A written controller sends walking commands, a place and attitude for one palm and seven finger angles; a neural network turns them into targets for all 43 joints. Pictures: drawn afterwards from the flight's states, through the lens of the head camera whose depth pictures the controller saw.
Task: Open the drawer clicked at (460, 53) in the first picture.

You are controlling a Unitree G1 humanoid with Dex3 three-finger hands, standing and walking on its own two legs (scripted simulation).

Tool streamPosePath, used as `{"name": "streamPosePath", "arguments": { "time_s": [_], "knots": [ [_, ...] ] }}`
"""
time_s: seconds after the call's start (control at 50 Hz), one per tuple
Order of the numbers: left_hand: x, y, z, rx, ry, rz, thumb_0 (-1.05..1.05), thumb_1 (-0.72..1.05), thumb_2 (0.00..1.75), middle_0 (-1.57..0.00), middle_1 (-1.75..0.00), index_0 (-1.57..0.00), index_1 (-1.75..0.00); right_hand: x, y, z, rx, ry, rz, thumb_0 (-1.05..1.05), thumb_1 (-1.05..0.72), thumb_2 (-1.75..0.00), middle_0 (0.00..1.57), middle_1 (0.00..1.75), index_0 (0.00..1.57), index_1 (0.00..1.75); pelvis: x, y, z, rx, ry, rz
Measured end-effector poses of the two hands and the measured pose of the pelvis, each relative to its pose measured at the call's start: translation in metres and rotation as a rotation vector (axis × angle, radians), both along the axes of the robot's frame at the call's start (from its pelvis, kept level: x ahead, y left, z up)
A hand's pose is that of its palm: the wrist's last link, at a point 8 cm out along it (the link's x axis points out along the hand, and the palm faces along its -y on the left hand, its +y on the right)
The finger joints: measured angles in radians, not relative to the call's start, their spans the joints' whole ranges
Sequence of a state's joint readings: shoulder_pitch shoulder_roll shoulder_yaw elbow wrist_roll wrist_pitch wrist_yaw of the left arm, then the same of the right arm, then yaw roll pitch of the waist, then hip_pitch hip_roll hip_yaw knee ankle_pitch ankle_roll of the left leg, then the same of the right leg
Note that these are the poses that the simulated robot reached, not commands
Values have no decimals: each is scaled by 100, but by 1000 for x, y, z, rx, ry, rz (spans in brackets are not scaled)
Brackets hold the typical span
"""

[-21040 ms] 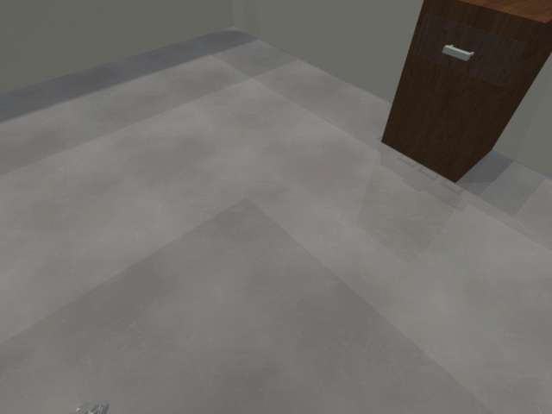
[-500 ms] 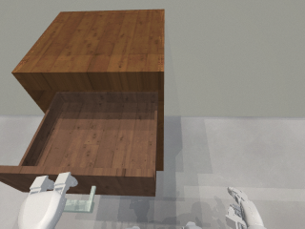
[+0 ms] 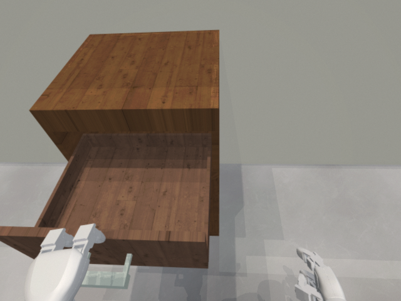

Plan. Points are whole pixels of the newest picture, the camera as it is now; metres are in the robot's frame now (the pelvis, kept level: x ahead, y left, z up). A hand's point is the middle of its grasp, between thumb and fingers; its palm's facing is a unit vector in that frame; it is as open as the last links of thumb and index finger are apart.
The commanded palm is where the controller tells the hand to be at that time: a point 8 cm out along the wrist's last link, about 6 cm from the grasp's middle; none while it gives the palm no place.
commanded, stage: lift the hand off the handle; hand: left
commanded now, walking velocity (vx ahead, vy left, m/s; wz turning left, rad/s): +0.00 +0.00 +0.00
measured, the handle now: (104, 268) +0.19 +0.25 -0.08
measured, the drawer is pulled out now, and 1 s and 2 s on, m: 0.30 0.30 0.30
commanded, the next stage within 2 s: draw the hand back to the body in 0.78 s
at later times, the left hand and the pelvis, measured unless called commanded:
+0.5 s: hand (67, 272) +0.15 +0.24 +0.05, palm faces +0.00 -0.09 -1.00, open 13.8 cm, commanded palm +0.13 +0.24 +0.10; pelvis +0.00 -0.01 +0.02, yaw +0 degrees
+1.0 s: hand (62, 267) +0.16 +0.24 +0.08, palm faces +0.02 -0.10 -0.99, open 13.8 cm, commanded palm +0.13 +0.24 +0.13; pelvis +0.00 +0.00 +0.03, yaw -1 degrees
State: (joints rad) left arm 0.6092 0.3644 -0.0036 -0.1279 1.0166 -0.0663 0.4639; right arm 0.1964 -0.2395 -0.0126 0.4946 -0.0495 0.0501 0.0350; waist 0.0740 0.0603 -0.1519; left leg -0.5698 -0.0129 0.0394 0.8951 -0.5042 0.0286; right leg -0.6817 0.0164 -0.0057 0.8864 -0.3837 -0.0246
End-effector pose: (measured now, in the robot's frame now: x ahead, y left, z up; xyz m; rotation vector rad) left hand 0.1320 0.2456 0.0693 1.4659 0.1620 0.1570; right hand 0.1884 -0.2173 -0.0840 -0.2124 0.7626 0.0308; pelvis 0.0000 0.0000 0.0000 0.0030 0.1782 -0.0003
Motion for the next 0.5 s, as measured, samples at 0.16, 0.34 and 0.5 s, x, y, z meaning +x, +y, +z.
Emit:
{"name": "streamPosePath", "arguments": {
  "time_s": [0.16, 0.34, 0.5],
  "knots": [
    [1, -6, 12, 4, 1, -24, 0, -49, 30, -32, -120, -32, -120, 2, -2, 7, 9, -14, 1, 1, -91, -90, 20, 30, 20, 30, 1, -3, 6, 5, -22, -6],
    [-1, -2, 26, 7, 1, 0, 0, -49, 30, -32, -120, -32, -120, 2, -6, 12, 7, -13, -3, 1, -91, -90, 20, 30, 20, 30, 0, -7, 13, 6, -46, -4],
    [-1, -1, 39, 10, 1, -23, 0, -49, 30, -32, -120, -32, -120, 1, -9, 17, 1, -9, -9, 1, -91, -90, 20, 30, 20, 30, 0, -8, 18, 5, -63, -8]
  ]
}}
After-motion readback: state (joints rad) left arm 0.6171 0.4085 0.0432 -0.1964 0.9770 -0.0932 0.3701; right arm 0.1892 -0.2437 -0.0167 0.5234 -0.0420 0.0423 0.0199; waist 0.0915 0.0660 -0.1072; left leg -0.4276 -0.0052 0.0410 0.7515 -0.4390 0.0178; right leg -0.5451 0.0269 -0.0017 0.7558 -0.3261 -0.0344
